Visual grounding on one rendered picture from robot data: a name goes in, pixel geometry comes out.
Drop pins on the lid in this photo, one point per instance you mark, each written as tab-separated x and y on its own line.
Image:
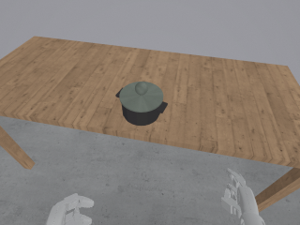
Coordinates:
141	103

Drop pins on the left robot hand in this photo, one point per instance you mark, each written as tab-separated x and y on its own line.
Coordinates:
58	213

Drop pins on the right robot hand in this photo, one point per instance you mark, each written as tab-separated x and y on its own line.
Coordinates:
243	200

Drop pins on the pot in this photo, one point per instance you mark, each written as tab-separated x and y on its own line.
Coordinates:
142	118

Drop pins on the right robot forearm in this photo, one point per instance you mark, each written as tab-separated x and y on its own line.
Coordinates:
251	219

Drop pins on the knob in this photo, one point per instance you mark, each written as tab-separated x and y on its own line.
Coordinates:
141	88

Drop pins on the table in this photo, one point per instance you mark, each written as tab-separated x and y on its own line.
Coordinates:
229	107

